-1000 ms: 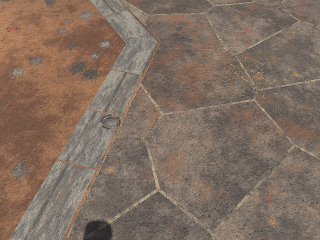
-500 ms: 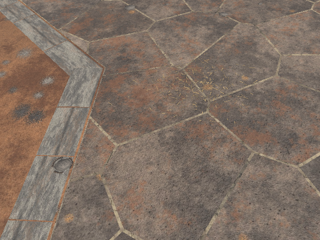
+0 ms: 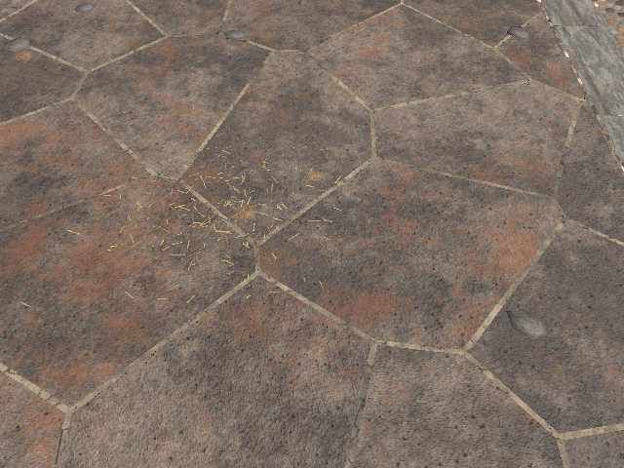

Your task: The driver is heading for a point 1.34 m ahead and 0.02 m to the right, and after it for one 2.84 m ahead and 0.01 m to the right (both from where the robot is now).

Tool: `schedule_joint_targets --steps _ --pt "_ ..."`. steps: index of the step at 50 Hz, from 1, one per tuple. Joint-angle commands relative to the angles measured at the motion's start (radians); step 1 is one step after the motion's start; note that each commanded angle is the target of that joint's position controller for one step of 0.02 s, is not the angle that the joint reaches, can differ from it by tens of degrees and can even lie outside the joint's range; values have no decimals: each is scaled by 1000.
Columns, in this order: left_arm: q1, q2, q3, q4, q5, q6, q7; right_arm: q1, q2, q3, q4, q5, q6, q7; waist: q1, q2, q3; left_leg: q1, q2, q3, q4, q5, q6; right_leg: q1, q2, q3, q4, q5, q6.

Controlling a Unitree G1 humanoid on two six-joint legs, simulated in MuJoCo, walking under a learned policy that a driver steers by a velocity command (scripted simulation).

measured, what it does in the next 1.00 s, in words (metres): walks ahead: right foot, then left foot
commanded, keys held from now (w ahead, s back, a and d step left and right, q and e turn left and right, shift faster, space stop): w+e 0.12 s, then w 0.36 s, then w+q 0.52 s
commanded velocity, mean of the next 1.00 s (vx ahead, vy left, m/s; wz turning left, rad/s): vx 0.50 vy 0.00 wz -0.02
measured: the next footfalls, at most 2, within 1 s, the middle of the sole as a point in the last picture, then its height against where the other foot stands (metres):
right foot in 0.34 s outside the picture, level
left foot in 0.90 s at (314, 380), level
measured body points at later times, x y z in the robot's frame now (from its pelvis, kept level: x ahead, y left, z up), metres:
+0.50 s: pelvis +0.27 -0.09 +0.00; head +0.30 -0.11 +0.45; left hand +0.43 +0.15 -0.11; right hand +0.32 -0.38 -0.13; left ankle +0.25 +0.08 -0.65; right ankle +0.29 -0.18 -0.74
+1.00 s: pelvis +0.56 -0.06 -0.02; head +0.61 -0.05 +0.43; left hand +0.64 +0.22 -0.14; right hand +0.72 -0.32 -0.12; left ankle +0.63 +0.01 -0.74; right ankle +0.42 -0.21 -0.63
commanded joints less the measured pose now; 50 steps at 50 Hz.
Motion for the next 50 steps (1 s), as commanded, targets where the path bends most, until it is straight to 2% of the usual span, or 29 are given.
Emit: schedule_joint_targets --steps 1,3,7,9,12,14,15,16,17,18,19,20,21,22,23,26,28,34,39,40,42,43,44,45,46,47,48,49,50 --pt "38 8 2 -81 4 10 -1 -20 -106 -27 -33 5 -22 4 26 104 -6 61 298 -213 -245 92 186 -128 -95 45 -36 68 5" --pt "-7 16 1 -111 12 10 -4 -5 -133 -36 -22 3 -21 3 21 85 -2 89 305 -152 -250 156 192 -175 -101 49 -115 153 14" --pt "-135 7 -9 -157 11 -7 -33 23 -160 -39 -13 7 -6 -2 -23 77 11 127 270 -18 -231 209 156 -143 -81 -9 -365 354 7" --pt "-206 -3 -17 -184 11 -10 -45 69 -174 -38 2 17 3 0 -53 72 28 150 273 2 -225 176 149 -110 -60 -50 -464 360 1" --pt "-274 14 -18 -226 8 -11 -58 119 -202 -43 30 35 23 4 -63 85 59 247 318 -8 -197 174 139 -116 -35 -74 -559 256 -25" --pt "-256 43 -7 -239 14 -13 -62 121 -220 -46 41 42 39 2 -28 113 39 304 336 4 -112 361 122 -49 4 -109 -609 154 -56" --pt "-170 70 10 -220 18 -14 -61 105 -228 -45 43 43 47 0 34 123 -18 300 319 37 10 535 101 90 44 -140 -656 164 -78" --pt "-3 122 41 -167 18 -14 -54 113 -208 -35 43 36 52 -5 112 110 -115 230 274 82 212 639 73 336 96 -165 -687 210 -104" --pt "181 214 74 -131 20 -6 -36 115 -162 -13 15 10 47 -8 182 1 -245 -13 226 107 536 376 23 659 -60 53 -658 268 -162" --pt "189 318 84 -126 20 -8 -33 233 -26 31 -13 -1 20 8 76 -253 -376 -404 42 22 888 -413 -31 946 -320 592 -789 115 -341" --pt "222 208 57 -132 23 -16 -37 154 -138 5 5 41 -7 17 143 -113 -422 -493 58 -156 1003 -442 -15 938 -342 688 -888 83 -335" --pt "161 171 42 -127 29 -25 -39 55 -166 -7 -33 69 -15 19 131 -91 -264 -565 102 -143 1008 -355 1 826 -302 509 -886 190 -282" --pt "79 139 32 -137 24 -28 -41 23 -149 -2 -39 54 -16 11 93 -26 -191 -532 149 -138 943 -260 5 681 -257 376 -889 291 -248" --pt "15 101 21 -145 27 -29 -44 13 -144 -6 -33 32 -10 6 58 -7 -137 -478 177 -139 878 -205 1 556 -216 281 -915 363 -228" --pt "-17 77 14 -149 34 -34 -44 42 -136 -9 -27 28 4 7 21 -23 -123 -409 197 -151 842 -163 -1 477 -190 229 -952 380 -218" --pt "-25 89 19 -126 34 -57 -41 77 -89 -5 -13 28 42 8 -18 -8 -85 -381 196 -146 766 -87 -23 400 -181 131 -1037 430 -227" --pt "0 97 24 -99 41 -65 -31 25 -80 -4 -28 25 54 4 -6 2 -41 -443 196 -160 686 3 -37 403 -178 67 -1067 445 -217" --pt "40 119 28 -46 41 -66 -10 -133 -55 4 -80 27 46 23 58 -8 33 -448 131 -141 367 277 -22 450 -160 -105 -1106 379 -147" --pt "81 135 36 4 26 -43 0 -228 -51 9 -148 26 42 55 90 -3 66 -505 112 -96 259 175 22 627 -218 -156 -1031 469 -119" --pt "73 142 39 6 23 -36 3 -230 -56 8 -160 26 41 62 82 -10 61 -497 102 -76 251 125 35 653 -225 -167 -996 549 -109" --pt "44 172 46 -4 23 -19 14 -177 -84 -7 -170 27 45 68 41 -48 -1 -376 40 -7 255 17 71 675 -220 -202 -863 893 -80" --pt "32 183 47 -9 24 -9 20 -85 -114 -25 -156 28 48 67 -11 -61 -61 -250 -4 24 253 -16 94 663 -206 -222 -728 1045 -62" --pt "21 181 43 -15 22 -3 25 72 -165 -55 -121 29 51 57 -95 -37 -144 -19 -45 22 200 31 130 577 -164 -249 -512 1048 -30" --pt "43 146 25 -40 39 -12 29 223 -263 -87 -100 28 59 35 -145 102 -253 291 116 -239 183 71 202 322 -110 -256 -180 709 14" --pt "159 -5 -22 -79 58 -47 4 205 -332 -91 -111 29 50 36 -18 322 -369 623 352 -828 65 -91 405 -114 119 -108 150 -247 74" --pt "43 93 -8 -85 19 -86 -14 244 -244 -72 -117 28 48 35 -108 212 -420 666 354 -906 -43 -178 384 -226 88 65 227 -241 46" --pt "-41 126 0 -114 -10 -104 -20 198 -198 -62 -120 26 44 30 -107 165 -271 559 325 -748 -53 -120 332 -291 39 52 193 -148 23" --pt "-70 116 -4 -119 5 -111 -13 126 -173 -53 -140 30 43 29 -64 56 -186 398 283 -629 -54 -20 296 -252 -9 41 104 -63 16" --pt "-85 123 4 -118 32 -107 -4 63 -143 -44 -159 27 46 27 -26 30 -126 254 245 -540 -69 93 275 -187 -35 30 21 -23 25"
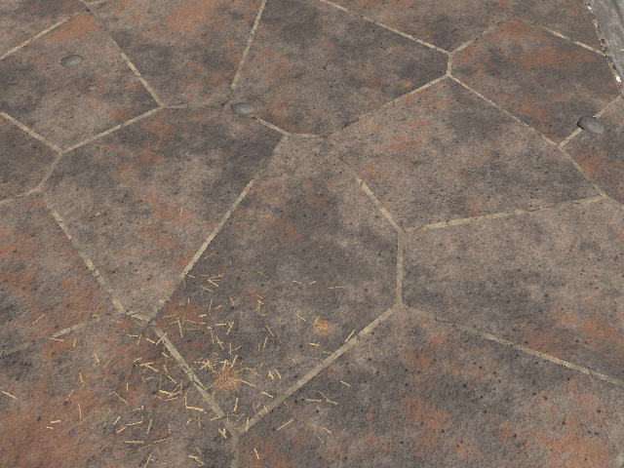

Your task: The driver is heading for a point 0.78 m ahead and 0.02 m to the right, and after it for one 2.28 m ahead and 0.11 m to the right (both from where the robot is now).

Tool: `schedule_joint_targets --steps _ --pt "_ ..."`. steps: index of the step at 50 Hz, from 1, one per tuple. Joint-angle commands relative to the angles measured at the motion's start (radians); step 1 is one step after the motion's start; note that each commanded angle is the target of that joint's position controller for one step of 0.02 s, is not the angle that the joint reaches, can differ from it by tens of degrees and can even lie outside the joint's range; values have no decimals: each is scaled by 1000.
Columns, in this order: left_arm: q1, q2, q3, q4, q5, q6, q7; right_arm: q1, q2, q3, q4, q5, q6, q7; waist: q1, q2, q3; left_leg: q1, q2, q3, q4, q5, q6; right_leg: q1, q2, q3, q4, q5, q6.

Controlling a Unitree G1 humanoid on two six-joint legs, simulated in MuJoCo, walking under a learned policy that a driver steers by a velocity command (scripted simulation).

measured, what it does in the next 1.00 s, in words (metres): walks ahead: right foot, then left foot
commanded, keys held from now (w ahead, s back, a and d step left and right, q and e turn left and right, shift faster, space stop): w+q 0.08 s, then w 0.78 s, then w+e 0.14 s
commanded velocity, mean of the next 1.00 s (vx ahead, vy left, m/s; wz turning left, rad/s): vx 0.50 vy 0.00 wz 0.14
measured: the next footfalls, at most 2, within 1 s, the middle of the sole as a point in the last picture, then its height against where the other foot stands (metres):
right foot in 0.40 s outside the picture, level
left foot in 0.90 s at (249, 368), level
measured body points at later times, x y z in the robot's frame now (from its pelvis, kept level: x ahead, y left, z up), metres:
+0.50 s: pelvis +0.30 -0.04 +0.01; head +0.32 -0.04 +0.45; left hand +0.43 +0.24 -0.08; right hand +0.40 -0.30 -0.12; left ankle +0.15 +0.07 -0.63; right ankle +0.37 -0.12 -0.73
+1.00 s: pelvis +0.56 +0.05 +0.00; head +0.59 +0.07 +0.45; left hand +0.54 +0.33 -0.13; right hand +0.79 -0.17 -0.07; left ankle +0.62 +0.16 -0.73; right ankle +0.43 -0.11 -0.65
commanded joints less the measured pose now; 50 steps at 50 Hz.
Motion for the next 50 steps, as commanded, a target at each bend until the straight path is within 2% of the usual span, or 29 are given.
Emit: schedule_joint_targets --steps 1,3,5,9,11,14,17,18,19,20,21,22,23,24,25,26,28,30,33,36,40,43,44,45,46,47,48,49,50 --pt "-50 140 36 -118 20 -34 5 57 -97 -24 -75 -13 -7 -15 -3 6 -125 351 272 -424 -299 196 204 -323 -88 75 -25 106 -4" --pt "-23 115 35 -125 28 -10 6 49 -107 -28 -86 -11 -8 -21 23 28 -107 263 248 -372 -329 285 213 -285 -93 56 -103 125 24" --pt "-52 91 28 -139 31 5 10 68 -129 -33 -80 -9 -11 -33 22 30 -83 208 226 -303 -344 349 205 -289 -86 31 -207 199 53" --pt "-186 47 7 -161 28 0 0 129 -123 -28 -50 0 -5 -49 -44 70 -67 188 159 -196 -329 309 128 -223 -48 -1 -524 497 59" --pt "-251 49 5 -174 16 -7 -12 170 -130 -26 -34 0 -3 -49 -80 85 -56 208 178 -218 -327 225 118 -193 -25 -10 -615 580 51" --pt "-313 77 13 -200 10 -18 -26 209 -138 -26 -13 1 1 -48 -100 87 -29 331 238 -287 -277 209 116 -245 -18 5 -691 518 17" --pt "-282 102 24 -205 10 -28 -35 206 -150 -30 -4 -3 12 -53 -69 108 -28 434 284 -335 -210 321 95 -225 -4 -1 -735 390 -30" --pt "-219 116 33 -191 11 -31 -33 185 -152 -30 -9 -3 16 -54 -28 116 -55 438 267 -320 -149 461 80 -135 19 -24 -764 373 -52" --pt "-99 147 50 -159 16 -33 -28 165 -136 -23 -17 -7 17 -53 33 102 -135 411 215 -277 -16 587 55 46 19 -30 -777 416 -87" --pt "73 199 63 -137 29 -33 -21 146 -102 -6 -44 -20 16 -52 108 39 -279 262 156 -228 236 449 19 327 -124 119 -735 466 -161" --pt "190 276 87 -103 32 -22 -23 299 -22 18 -42 -7 -2 -48 78 -237 -421 -126 -8 -138 625 -73 -64 717 -343 538 -766 332 -338" --pt "217 196 69 -85 4 -16 -29 287 -70 16 -34 4 -15 -43 98 -257 -409 -293 2 -199 732 -395 -67 735 -382 736 -887 131 -344" --pt "145 142 52 -95 -2 -10 -24 171 -136 -2 -54 17 -18 -39 106 -148 -236 -364 64 -192 776 -320 -63 601 -345 603 -909 51 -288" --pt "73 123 42 -108 7 -1 -22 93 -130 1 -75 9 -19 -39 84 -58 -146 -348 115 -145 735 -230 -62 454 -302 480 -932 109 -253" --pt "30 103 32 -110 12 2 -25 56 -116 -1 -85 -8 -19 -38 58 -26 -72 -324 145 -124 663 -179 -67 331 -258 399 -967 202 -242" --pt "7 90 25 -112 20 0 -27 68 -105 -5 -84 -14 -15 -38 26 -48 -54 -271 173 -120 611 -142 -71 256 -226 342 -994 274 -232" --pt "-2 93 26 -102 15 -5 -31 113 -67 1 -70 -11 -4 -37 -2 -86 -62 -209 184 -95 548 -117 -86 191 -192 261 -1031 377 -238" --pt "9 123 34 -86 10 -9 -28 81 -50 7 -82 -16 0 -41 -4 -78 -50 -226 195 -77 462 -66 -105 170 -189 200 -1057 470 -249" --pt "35 145 40 -61 4 2 -18 -15 -29 17 -103 -19 -7 -40 25 -61 -38 -226 195 -61 268 101 -117 182 -165 121 -1072 522 -227" --pt "86 160 41 -32 -6 12 -14 -114 -17 22 -123 -13 -16 -30 66 -62 -22 -176 166 -37 95 234 -115 199 -148 73 -1063 498 -201" --pt "145 172 43 8 -11 30 -12 -212 -31 17 -163 -1 -25 -11 93 -70 6 -188 143 -35 -6 206 -90 304 -202 103 -1020 483 -191" --pt "134 193 51 21 -12 46 -4 -183 -59 6 -167 -3 -33 0 53 -87 -11 -116 120 -21 -59 103 -48 374 -231 113 -941 609 -164" --pt "118 196 51 21 -14 51 -2 -109 -79 -6 -150 -8 -36 -3 4 -86 -52 14 93 1 -95 100 -29 356 -206 98 -852 748 -147" --pt "114 175 41 18 -9 52 -1 37 -126 -30 -110 -14 -37 -13 -66 -65 -149 242 97 -3 -98 127 2 288 -153 66 -683 806 -120" --pt "105 117 16 -14 16 48 0 231 -207 -53 -83 -30 -34 -26 -138 49 -312 559 299 -214 -61 177 71 75 -84 22 -366 532 -80" --pt "251 8 -16 -19 3 29 -7 266 -261 -63 -64 -29 -27 -23 -72 311 -441 865 514 -641 -149 -5 217 -305 68 21 -46 -132 -25" --pt "184 123 12 -1 -21 19 -9 277 -161 -41 -66 -21 -23 -25 -124 186 -391 806 489 -686 -224 -179 185 -409 26 128 61 -144 -28" --pt "85 167 28 -34 -36 16 -10 212 -130 -28 -67 -17 -24 -29 -115 136 -238 670 458 -533 -252 -169 139 -453 -16 111 70 -49 -34" --pt "40 153 28 -43 -27 20 -5 136 -106 -18 -70 -21 -25 -28 -78 77 -161 529 416 -423 -284 -90 115 -417 -59 87 31 37 -27"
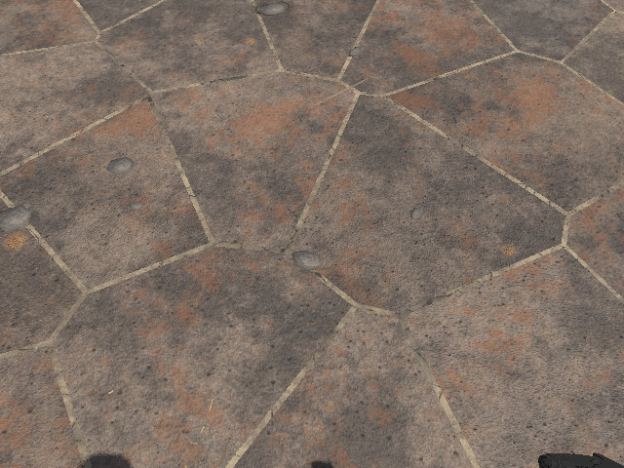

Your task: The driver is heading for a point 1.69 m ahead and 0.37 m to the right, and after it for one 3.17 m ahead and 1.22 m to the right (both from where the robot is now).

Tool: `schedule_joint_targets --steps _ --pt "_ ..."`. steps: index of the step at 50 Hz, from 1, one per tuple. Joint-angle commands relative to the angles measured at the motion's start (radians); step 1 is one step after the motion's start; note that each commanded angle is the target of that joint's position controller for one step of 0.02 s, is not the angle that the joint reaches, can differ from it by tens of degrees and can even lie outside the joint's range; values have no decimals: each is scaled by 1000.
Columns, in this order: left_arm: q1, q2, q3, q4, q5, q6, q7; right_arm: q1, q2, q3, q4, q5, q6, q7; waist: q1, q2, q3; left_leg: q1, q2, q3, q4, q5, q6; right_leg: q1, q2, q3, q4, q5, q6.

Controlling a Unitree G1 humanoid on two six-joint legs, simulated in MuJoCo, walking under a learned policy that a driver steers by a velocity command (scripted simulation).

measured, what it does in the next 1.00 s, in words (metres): walks ahead, turning right: right foot, then left foot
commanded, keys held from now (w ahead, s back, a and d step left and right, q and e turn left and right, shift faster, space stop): w+e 0.52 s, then w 0.40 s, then no key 0.08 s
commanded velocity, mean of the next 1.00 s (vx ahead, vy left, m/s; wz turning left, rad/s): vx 0.49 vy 0.00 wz -0.35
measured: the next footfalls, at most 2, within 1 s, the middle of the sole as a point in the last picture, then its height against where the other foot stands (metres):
right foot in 0.46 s outside the picture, level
left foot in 0.98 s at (365, 350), level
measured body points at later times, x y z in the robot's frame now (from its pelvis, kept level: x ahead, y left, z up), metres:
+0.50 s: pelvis +0.26 -0.06 -0.02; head +0.30 -0.08 +0.43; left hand +0.52 +0.13 -0.10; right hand +0.22 -0.35 -0.15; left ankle +0.09 +0.10 -0.68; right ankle +0.34 -0.16 -0.73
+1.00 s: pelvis +0.54 -0.12 -0.01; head +0.57 -0.12 +0.44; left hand +0.67 +0.15 -0.13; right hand +0.65 -0.42 -0.09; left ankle +0.70 -0.06 -0.73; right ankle +0.34 -0.17 -0.72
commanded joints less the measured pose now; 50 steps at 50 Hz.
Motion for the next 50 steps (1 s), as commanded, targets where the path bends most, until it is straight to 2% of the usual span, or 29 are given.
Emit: schedule_joint_targets --steps 1,3,4,6,8,12,15,18,20,21,22,23,24,25,26,27,28,29,30,33,35,38,41,44,46,47,48,49,50 --pt "-84 120 33 -109 4 -20 6 163 -112 -39 7 -4 -5 -6 -94 104 -80 421 303 -377 -302 -35 167 -435 -107 44 142 129 4" --pt "-36 85 35 -93 0 6 6 120 -89 -37 19 -11 -20 -3 -46 132 -51 306 262 -257 -367 43 154 -339 -134 47 107 190 15" --pt "-30 66 34 -90 -2 16 7 115 -93 -40 30 -11 -27 -4 -35 121 -39 279 261 -211 -386 95 157 -334 -135 46 99 207 20" --pt "-60 52 35 -105 3 29 10 120 -112 -49 52 -14 -35 -9 -30 96 -11 269 263 -135 -406 190 158 -377 -138 58 62 271 31" --pt "-102 46 35 -122 7 30 8 136 -124 -55 73 -17 -33 -17 -38 81 3 297 259 -70 -411 246 155 -425 -135 67 -16 359 40" --pt "-218 22 25 -157 11 21 -17 152 -151 -61 97 -11 -20 -31 -78 68 34 331 236 50 -420 259 123 -402 -124 -1 -246 531 29" --pt "-322 8 17 -205 11 19 -36 206 -176 -69 125 -1 -3 -37 -120 54 69 417 269 86 -405 271 118 -428 -116 -48 -352 524 9" --pt "-370 18 20 -249 9 21 -53 227 -195 -77 146 15 21 -39 -122 66 79 520 300 115 -341 381 100 -437 -96 -94 -409 417 -26" --pt "-335 46 35 -261 10 25 -59 205 -223 -84 142 21 34 -45 -80 101 32 549 300 146 -227 691 77 -331 -38 -153 -420 315 -64" --pt "-268 71 49 -252 9 29 -59 193 -237 -88 138 24 42 -50 -38 121 -15 549 294 159 -118 849 65 -234 3 -181 -418 266 -87" --pt "-134 112 74 -221 7 30 -53 173 -243 -88 133 28 50 -54 42 112 -84 502 266 182 64 901 42 -51 48 -195 -473 292 -119" --pt "37 184 111 -177 7 36 -36 173 -223 -78 123 22 46 -58 123 60 -173 314 224 188 327 720 -1 248 35 -109 -523 345 -164" --pt "59 304 133 -168 1 38 -18 246 -80 -34 71 -21 25 -47 36 -213 -233 -142 55 160 699 -164 -66 591 -227 386 -565 292 -315" --pt "72 275 116 -207 10 19 -24 211 -100 -24 49 3 -20 -32 55 -174 -410 -310 -47 -100 878 -446 -70 715 -355 800 -738 167 -433" --pt "49 200 95 -199 18 7 -28 99 -164 -42 20 43 -45 -20 87 -90 -301 -408 16 -156 878 -357 -46 661 -323 661 -766 206 -366" --pt "-2 157 82 -196 13 0 -27 84 -155 -35 19 45 -56 -18 49 -44 -197 -393 65 -142 793 -265 -27 517 -284 504 -761 281 -322" --pt "-78 118 69 -206 13 -1 -26 88 -152 -38 38 21 -56 -26 1 15 -130 -328 107 -131 702 -205 -29 366 -244 392 -765 383 -283" --pt "-129 79 55 -222 23 -2 -23 102 -165 -47 50 7 -44 -28 -32 2 -100 -252 134 -131 644 -166 -34 258 -214 316 -786 488 -266" --pt "-147 73 51 -229 32 -3 -20 123 -162 -49 55 4 -29 -25 -54 -15 -92 -199 142 -128 618 -143 -42 193 -200 287 -809 537 -264" --pt "-122 108 57 -204 27 -17 -10 116 -117 -39 54 -6 1 -27 -62 -13 -61 -181 141 -98 505 -65 -80 102 -179 187 -858 651 -267" --pt "-96 119 58 -185 25 -17 0 46 -101 -31 34 -8 5 -28 -39 -22 -31 -212 136 -91 375 56 -94 98 -156 135 -874 653 -245" --pt "-62 123 56 -161 20 -14 7 -50 -83 -22 17 0 -1 -19 4 -40 -11 -176 104 -77 160 246 -90 107 -124 81 -877 561 -199" --pt "-15 135 57 -130 16 -13 5 -130 -84 -19 -4 12 -9 -5 41 -49 22 -166 80 -73 50 304 -77 150 -159 106 -875 461 -194" --pt "17 140 60 -101 13 -3 9 -170 -101 -22 -27 11 -19 10 46 -51 42 -221 68 -83 -14 222 -40 275 -215 145 -819 504 -187" --pt "14 149 64 -90 13 6 15 -142 -115 -27 -26 11 -24 18 23 -67 33 -185 57 -77 -42 145 -10 327 -237 158 -776 588 -167" --pt "-5 152 65 -90 16 11 17 -96 -129 -34 -14 4 -27 17 -6 -78 14 -115 33 -59 -61 113 8 337 -220 145 -713 745 -147" --pt "-28 149 62 -95 18 17 20 9 -153 -48 17 -6 -31 13 -65 -74 -54 38 -7 -21 -98 159 32 331 -173 111 -586 938 -119" --pt "-31 122 49 -108 28 18 23 134 -198 -62 44 -22 -36 9 -118 -44 -175 277 59 -68 -65 371 75 244 -112 71 -396 912 -76" --pt "51 55 26 -127 48 8 23 258 -274 -75 57 -44 -36 5 -117 146 -348 666 295 -348 3 657 198 -61 11 30 -40 495 -6"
